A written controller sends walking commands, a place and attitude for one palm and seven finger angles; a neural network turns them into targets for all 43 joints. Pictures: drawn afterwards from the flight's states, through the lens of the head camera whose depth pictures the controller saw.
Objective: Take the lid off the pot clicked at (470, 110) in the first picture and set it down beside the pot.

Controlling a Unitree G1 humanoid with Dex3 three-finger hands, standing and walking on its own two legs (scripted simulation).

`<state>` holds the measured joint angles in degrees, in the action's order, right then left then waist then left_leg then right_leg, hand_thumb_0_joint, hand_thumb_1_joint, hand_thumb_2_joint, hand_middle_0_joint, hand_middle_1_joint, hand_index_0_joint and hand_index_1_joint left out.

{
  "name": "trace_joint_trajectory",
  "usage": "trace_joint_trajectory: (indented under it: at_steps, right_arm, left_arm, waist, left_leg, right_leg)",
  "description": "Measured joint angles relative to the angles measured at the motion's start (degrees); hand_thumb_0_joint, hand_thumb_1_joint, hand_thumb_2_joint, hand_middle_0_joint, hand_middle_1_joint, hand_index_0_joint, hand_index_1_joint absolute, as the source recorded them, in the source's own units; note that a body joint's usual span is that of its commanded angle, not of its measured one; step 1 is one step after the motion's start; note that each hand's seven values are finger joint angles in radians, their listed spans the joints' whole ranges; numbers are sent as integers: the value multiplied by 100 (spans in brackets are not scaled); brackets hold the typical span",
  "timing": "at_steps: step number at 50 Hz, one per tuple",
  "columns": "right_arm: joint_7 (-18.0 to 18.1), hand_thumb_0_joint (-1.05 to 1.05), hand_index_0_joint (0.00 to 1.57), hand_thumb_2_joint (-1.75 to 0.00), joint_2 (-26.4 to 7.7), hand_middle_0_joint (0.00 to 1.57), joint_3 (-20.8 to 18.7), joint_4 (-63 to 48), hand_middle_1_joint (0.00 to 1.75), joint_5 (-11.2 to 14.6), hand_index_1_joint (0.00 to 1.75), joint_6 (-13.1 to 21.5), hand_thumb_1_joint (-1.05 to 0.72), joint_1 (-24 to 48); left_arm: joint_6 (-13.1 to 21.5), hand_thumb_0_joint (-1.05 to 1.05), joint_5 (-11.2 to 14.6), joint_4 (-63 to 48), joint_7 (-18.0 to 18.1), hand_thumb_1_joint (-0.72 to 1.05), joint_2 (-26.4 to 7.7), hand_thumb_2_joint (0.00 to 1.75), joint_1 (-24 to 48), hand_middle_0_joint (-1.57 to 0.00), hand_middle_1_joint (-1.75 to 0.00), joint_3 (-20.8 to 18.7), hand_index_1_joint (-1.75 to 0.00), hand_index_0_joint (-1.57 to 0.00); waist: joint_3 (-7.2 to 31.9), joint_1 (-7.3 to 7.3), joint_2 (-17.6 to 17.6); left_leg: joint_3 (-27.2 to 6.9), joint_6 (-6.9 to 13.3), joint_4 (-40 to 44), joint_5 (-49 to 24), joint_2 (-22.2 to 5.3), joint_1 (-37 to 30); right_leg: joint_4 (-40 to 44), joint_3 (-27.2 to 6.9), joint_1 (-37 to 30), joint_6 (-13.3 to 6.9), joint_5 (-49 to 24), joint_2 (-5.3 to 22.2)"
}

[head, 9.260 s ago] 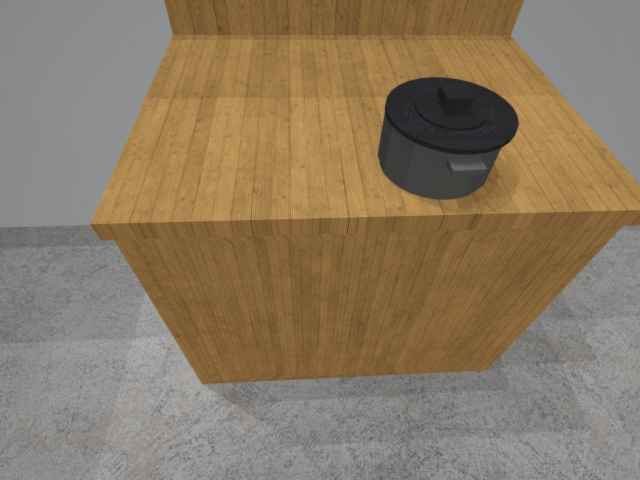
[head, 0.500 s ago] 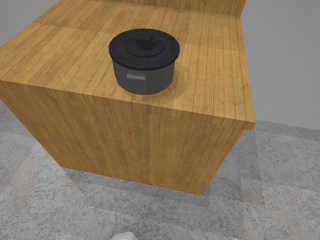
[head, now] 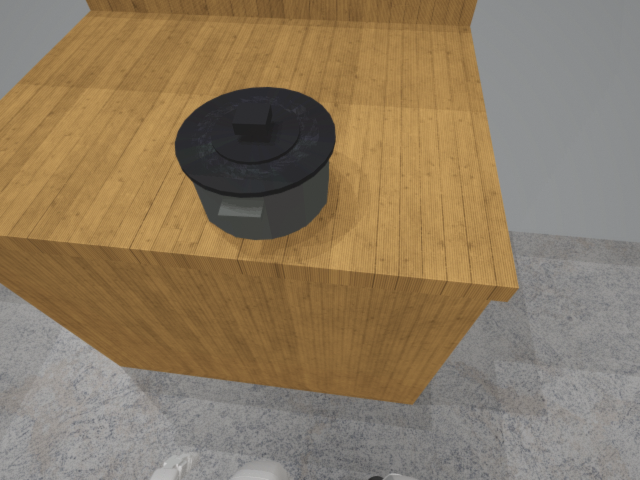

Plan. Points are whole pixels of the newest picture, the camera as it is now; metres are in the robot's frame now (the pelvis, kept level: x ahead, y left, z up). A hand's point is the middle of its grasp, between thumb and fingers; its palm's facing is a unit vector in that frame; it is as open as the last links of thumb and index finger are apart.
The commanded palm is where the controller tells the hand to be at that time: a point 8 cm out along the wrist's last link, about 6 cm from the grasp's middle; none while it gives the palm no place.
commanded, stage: come to a stop and stand still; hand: left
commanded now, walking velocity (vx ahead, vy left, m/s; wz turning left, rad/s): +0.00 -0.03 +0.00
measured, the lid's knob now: (252, 119) +0.51 +0.12 +0.16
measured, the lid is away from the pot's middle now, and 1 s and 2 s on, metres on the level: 0.00 0.00 0.00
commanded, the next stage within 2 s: look again from close up in 1.16 s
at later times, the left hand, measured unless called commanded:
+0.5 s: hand out of the picture +0.00 +0.22 -0.17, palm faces +0.00 -0.98 -0.22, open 7.4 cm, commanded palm none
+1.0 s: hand out of the picture +0.03 +0.16 -0.17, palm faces +0.02 -0.97 -0.24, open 7.4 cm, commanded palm none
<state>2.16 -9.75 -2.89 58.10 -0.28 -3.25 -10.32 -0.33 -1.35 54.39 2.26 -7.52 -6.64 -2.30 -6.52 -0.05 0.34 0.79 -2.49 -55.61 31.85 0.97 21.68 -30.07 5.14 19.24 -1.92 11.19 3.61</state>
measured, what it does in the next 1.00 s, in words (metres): steps on the spot: left foot, then right foot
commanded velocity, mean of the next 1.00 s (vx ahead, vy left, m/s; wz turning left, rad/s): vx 0.02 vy -0.06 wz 0.00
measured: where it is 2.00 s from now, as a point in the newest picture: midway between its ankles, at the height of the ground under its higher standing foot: outside the picture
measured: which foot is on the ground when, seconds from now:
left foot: up 0.00-0.10, down 0.12-1.00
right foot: down 0.00-0.14, up 0.16-0.52, down 0.54-1.00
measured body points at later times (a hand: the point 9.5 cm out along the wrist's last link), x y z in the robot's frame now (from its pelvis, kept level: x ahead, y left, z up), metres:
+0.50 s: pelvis -0.02 +0.03 +0.01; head +0.01 +0.04 +0.46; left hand +0.00 +0.28 -0.15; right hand -0.01 -0.21 -0.14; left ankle -0.02 +0.14 -0.74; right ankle -0.07 -0.12 -0.71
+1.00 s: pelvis -0.01 -0.02 -0.01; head +0.00 -0.04 +0.44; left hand +0.03 +0.21 -0.15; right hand +0.00 -0.25 -0.17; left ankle -0.02 +0.14 -0.74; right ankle -0.05 -0.14 -0.74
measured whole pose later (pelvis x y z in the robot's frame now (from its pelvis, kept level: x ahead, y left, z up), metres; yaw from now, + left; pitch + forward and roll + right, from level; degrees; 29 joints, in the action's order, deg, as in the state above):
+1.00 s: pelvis -0.01 -0.02 -0.01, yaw -1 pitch -1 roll +1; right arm 1.4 -10.0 -0.7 61.2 -0.9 -0.2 -15.3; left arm 1.0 -0.2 60.3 1.8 -9.2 -14.7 -0.4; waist -1.6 0.7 1.8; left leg 0.2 -4.0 -30.7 17.4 -3.7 12.3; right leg -33.7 -0.6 10.7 -0.2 22.1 0.8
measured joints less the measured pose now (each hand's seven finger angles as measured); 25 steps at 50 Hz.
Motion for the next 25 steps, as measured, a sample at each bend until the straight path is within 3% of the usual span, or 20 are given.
trace_joint_trajectory:
  at_steps: [3,6,8,10,16,21,23,25]
  right_arm:
    - [-26,1,20,-90,-9,20,-8,-140,29,-5,30,39,-91,89]
    - [-46,0,20,-90,-36,20,18,-253,29,-20,30,173,-91,27]
    - [-49,0,20,-90,26,20,49,-230,29,-74,30,226,-91,-44]
    - [-40,0,20,-90,103,20,129,-175,29,-133,30,222,-91,-157]
    - [50,1,20,-90,195,20,224,9,30,-146,30,221,-92,-407]
    - [60,1,20,-90,178,20,208,31,30,-139,30,278,-91,-482]
    - [54,1,20,-90,159,20,196,64,30,-139,30,288,-91,-504]
    - [-30,1,20,-90,75,20,189,69,30,-114,30,262,-91,-539]
  left_arm:
    - [-79,0,-29,-29,-11,91,-138,90,-39,-21,-30,-41,-30,-21]
    - [-153,0,9,-5,-29,91,-278,90,-159,-21,-30,-77,-30,-21]
    - [-226,0,56,63,-42,91,-396,90,-210,-21,-30,-104,-30,-20]
    - [-304,0,58,172,-52,91,-480,90,-291,-20,-30,-119,-30,-20]
    - [-291,1,74,404,-179,91,-600,90,-623,-20,-30,-170,-30,-20]
    - [-321,1,97,558,-197,91,-599,90,-790,-20,-30,-137,-30,-20]
    - [-307,1,117,608,-193,91,-558,90,-769,-20,-30,-99,-30,-20]
    - [-159,1,84,570,-129,91,-508,90,-797,-20,-30,-3,-30,-20]
  waist:
    - [-24,-9,-106]
    - [53,27,-142]
    - [82,26,-274]
    - [178,28,-324]
    - [427,-2,-289]
    - [427,71,-230]
    - [392,126,-184]
    - [442,76,-115]
  left_leg:
    - [13,-6,672,-306,-61,-113]
    - [70,43,2087,-1267,-164,-623]
    - [125,271,2162,-1375,-105,-678]
    - [123,374,2267,-1374,-99,-756]
    - [67,409,3176,-1864,-143,-1076]
    - [76,364,3506,-2067,-205,-1138]
    - [49,325,3527,-2102,-230,-1121]
    - [61,261,3072,-1928,-292,-792]
  right_leg:
    - [8,-65,81,96,-82,39]
    - [-271,-92,231,240,-5,31]
    - [-643,-234,335,312,541,28]
    - [-1190,-471,407,348,1195,-140]
    - [-2362,-699,378,448,1059,-384]
    - [-1994,-609,16,473,1234,-287]
    - [-1533,-550,-203,442,1377,-247]
    - [-729,-581,-390,304,1078,-228]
